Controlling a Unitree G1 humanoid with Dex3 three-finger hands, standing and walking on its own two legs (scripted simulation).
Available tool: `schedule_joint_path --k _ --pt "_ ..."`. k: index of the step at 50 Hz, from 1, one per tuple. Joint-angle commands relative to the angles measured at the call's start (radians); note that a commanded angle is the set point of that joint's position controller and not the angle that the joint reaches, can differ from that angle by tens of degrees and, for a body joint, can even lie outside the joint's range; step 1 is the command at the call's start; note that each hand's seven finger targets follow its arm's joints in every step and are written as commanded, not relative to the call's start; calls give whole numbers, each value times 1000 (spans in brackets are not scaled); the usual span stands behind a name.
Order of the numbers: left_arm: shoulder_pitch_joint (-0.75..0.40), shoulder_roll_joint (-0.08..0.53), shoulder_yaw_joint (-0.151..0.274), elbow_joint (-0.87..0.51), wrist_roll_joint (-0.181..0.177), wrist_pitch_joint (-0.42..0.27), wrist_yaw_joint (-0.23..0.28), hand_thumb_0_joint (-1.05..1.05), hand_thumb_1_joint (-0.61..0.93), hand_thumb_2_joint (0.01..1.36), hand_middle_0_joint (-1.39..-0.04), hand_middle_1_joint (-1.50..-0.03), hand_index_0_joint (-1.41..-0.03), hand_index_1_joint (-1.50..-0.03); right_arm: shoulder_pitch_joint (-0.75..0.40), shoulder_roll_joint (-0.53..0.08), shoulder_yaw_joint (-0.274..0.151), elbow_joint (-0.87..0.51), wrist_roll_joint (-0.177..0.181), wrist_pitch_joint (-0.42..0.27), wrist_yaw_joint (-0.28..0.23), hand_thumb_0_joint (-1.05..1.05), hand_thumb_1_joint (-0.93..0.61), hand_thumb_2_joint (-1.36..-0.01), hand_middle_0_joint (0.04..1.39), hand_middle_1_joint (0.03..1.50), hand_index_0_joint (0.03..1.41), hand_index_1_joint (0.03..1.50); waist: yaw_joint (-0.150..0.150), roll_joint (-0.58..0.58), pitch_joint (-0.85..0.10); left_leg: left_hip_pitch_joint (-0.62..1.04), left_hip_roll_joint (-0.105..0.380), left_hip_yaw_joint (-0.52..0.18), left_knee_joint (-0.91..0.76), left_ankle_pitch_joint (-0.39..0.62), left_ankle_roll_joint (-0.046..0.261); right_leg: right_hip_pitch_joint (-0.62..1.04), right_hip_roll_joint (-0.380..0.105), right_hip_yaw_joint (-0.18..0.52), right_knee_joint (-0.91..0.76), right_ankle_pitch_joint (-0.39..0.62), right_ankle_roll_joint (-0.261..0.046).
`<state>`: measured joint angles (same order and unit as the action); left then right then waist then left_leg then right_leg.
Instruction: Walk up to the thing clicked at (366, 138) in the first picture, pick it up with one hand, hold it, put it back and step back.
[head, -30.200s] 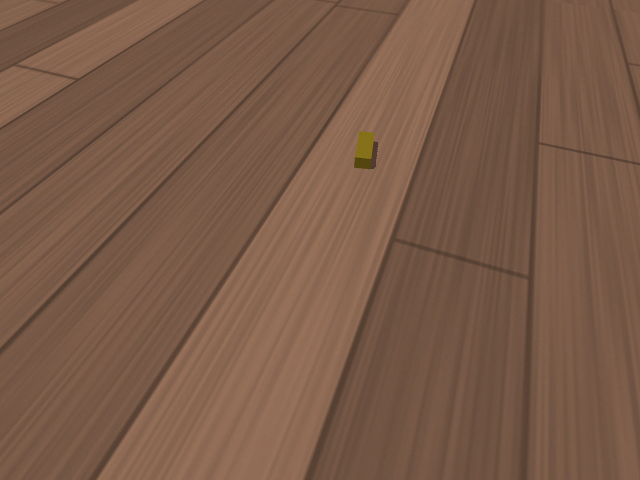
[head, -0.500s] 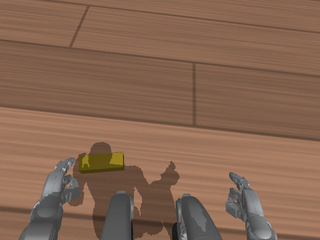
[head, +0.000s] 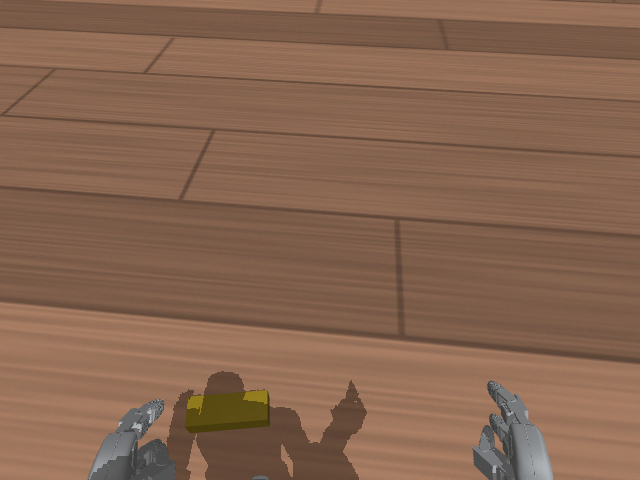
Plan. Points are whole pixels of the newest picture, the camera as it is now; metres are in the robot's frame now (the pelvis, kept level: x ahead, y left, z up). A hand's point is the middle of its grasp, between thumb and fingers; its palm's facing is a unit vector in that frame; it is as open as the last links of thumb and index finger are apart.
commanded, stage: home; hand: left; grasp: from above
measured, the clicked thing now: (229, 411) +0.43 +0.24 -0.68
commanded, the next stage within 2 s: stand in 1.90 s
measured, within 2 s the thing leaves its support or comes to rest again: neither
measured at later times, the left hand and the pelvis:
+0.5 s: hand (180, 475) +0.16 +0.17 -0.05, palm faces +0.05 -0.98 -0.20, open 7.4 cm; pelvis +0.00 -0.01 +0.00, yaw +0 degrees
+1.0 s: hand (175, 469) +0.16 +0.17 -0.05, palm faces +0.04 -0.98 -0.20, open 7.4 cm; pelvis +0.00 +0.00 +0.00, yaw +0 degrees
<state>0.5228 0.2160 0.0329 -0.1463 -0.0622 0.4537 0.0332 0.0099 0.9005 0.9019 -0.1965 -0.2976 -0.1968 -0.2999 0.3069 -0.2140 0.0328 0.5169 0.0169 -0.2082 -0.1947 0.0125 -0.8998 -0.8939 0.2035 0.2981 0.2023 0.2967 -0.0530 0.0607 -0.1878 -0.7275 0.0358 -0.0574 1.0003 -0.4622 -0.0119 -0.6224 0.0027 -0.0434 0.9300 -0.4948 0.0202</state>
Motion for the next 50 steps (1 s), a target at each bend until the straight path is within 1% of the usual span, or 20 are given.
schedule_joint_path --k 1,6,7,13,16,18,19,20,22,27,28,31,39,40,41,42,45,48,49,50 --pt "-53 99 60 -157 10 -49 -13 0 900 899 -199 -297 -199 -297 -60 -129 -54 -147 -11 -80 -6 0 -900 -900 200 300 200 300 -7 -25 -32 156 -25 8 -152 206 23 -22 28 -27 -146 204 -19" --pt "-56 106 65 -164 15 -56 -15 0 900 899 -199 -298 -199 -297 -76 -127 -49 -150 -14 -91 -2 0 -900 -900 200 300 200 300 11 -14 -34 156 -32 15 -154 179 23 -16 24 -21 -153 186 -16" --pt "-67 104 59 -171 15 -59 -16 0 900 899 -199 -298 -199 -297 -79 -129 -48 -150 -15 -93 -2 0 -900 -900 200 300 200 300 4 -7 -31 157 -32 16 -157 157 24 -20 23 -19 -157 170 -15" --pt "-61 106 62 -160 17 -59 -13 0 899 898 -199 -297 -199 -297 -86 -126 -45 -143 -15 -98 -1 0 -900 -900 200 300 200 300 7 -6 -32 156 -31 13 -162 137 23 -22 23 -18 -159 149 -16" --pt "-45 108 66 -165 11 -62 -11 0 900 899 -199 -298 -199 -297 -81 -129 -47 -142 -14 -99 -4 0 -900 -900 200 300 200 300 6 -40 -72 164 -37 27 -129 205 30 12 17 -7 -164 228 -7" --pt "-37 105 66 -159 9 -60 -10 0 900 899 -199 -298 -199 -297 -80 -127 -46 -138 -14 -100 -5 0 -900 -900 200 300 200 300 8 -51 -68 159 -36 29 -121 226 32 13 18 -8 -160 253 -5" --pt "-47 107 62 -165 11 -61 -11 0 900 899 -199 -298 -199 -298 -76 -130 -48 -140 -14 -101 -5 0 -900 -900 200 300 200 300 3 -40 -84 166 -36 27 -126 226 31 13 18 -6 -155 253 -7" --pt "-46 108 66 -150 13 -62 -9 0 900 899 -199 -297 -199 -297 -85 -128 -47 -136 -15 -100 -5 0 -900 -900 200 300 200 300 13 -42 -49 149 -34 26 -133 202 29 1 19 -12 -157 224 -8" --pt "-51 105 64 -151 14 -66 -10 0 900 899 -199 -298 -199 -298 -85 -128 -48 -135 -15 -101 -5 0 -900 -900 200 300 200 300 11 -20 -39 153 -31 20 -151 162 26 -14 22 -15 -155 176 -13" --pt "-42 111 64 -156 8 -69 -11 0 900 899 -199 -298 -199 -297 -86 -130 -49 -139 -13 -100 -6 0 -900 -900 200 300 200 300 11 -35 -42 147 -34 30 -138 179 30 -3 20 -9 -165 199 -8" --pt "-47 113 68 -170 8 -68 -12 0 900 899 -199 -298 -199 -297 -79 -129 -49 -136 -13 -101 -6 0 -900 -900 200 300 200 300 10 -27 -66 159 -34 27 -137 192 29 6 21 -10 -159 210 -10" --pt "-37 103 57 -148 10 -67 -13 0 900 899 -199 -298 -199 -297 -84 -131 -51 -135 -12 -99 -4 0 -900 -900 200 300 200 300 10 -26 -41 155 -29 19 -151 178 26 -7 24 -17 -154 193 -14" --pt "-49 119 68 -180 10 -71 -10 0 900 899 -199 -298 -199 -297 -77 -133 -56 -132 -14 -98 -3 0 -900 -900 200 300 200 300 13 -14 -62 167 -27 19 -146 207 25 4 26 -18 -143 214 -15" --pt "-24 97 54 -138 13 -67 -9 0 900 899 -199 -297 -199 -297 -80 -124 -50 -137 -14 -95 -4 0 -900 -900 200 300 200 300 9 -29 -53 160 -29 23 -140 211 25 2 24 -14 -150 224 -13" --pt "-49 108 58 -166 11 -71 -11 0 899 898 -199 -297 -199 -297 -77 -132 -53 -137 -13 -96 -4 0 -900 -900 200 300 200 300 7 -30 -45 159 -28 22 -144 196 27 -3 25 -15 -148 208 -13" --pt "-36 101 55 -152 11 -69 -11 0 900 899 -199 -298 -199 -297 -78 -131 -53 -135 -13 -96 -3 0 -900 -900 200 300 200 300 12 -20 -40 160 -25 16 -153 193 24 -5 26 -19 -143 200 -17" --pt "-45 123 70 -177 10 -70 -10 0 900 899 -199 -298 -199 -297 -74 -138 -60 -136 -14 -93 -2 0 -900 -900 200 300 200 300 15 -11 -54 166 -25 15 -152 197 24 -1 26 -18 -139 202 -17" --pt "-25 96 43 -143 14 -66 -11 0 900 899 -199 -298 -199 -297 -80 -128 -51 -137 -13 -91 -2 0 -900 -900 200 300 200 300 12 -12 -36 164 -24 15 -151 214 23 -3 27 -21 -139 215 -18" --pt "-46 111 58 -181 8 -70 -11 0 900 899 -199 -298 -199 -297 -72 -136 -57 -137 -13 -92 -1 0 -900 -900 200 300 200 300 7 -9 -60 178 -22 11 -149 221 24 1 28 -20 -133 219 -18" --pt "-30 108 61 -170 11 -68 -9 0 900 899 -199 -298 -199 -297 -79 -128 -54 -137 -14 -91 -1 0 -900 -900 200 300 200 300 16 -11 -74 177 -24 13 -143 253 22 19 26 -21 -131 248 -18"
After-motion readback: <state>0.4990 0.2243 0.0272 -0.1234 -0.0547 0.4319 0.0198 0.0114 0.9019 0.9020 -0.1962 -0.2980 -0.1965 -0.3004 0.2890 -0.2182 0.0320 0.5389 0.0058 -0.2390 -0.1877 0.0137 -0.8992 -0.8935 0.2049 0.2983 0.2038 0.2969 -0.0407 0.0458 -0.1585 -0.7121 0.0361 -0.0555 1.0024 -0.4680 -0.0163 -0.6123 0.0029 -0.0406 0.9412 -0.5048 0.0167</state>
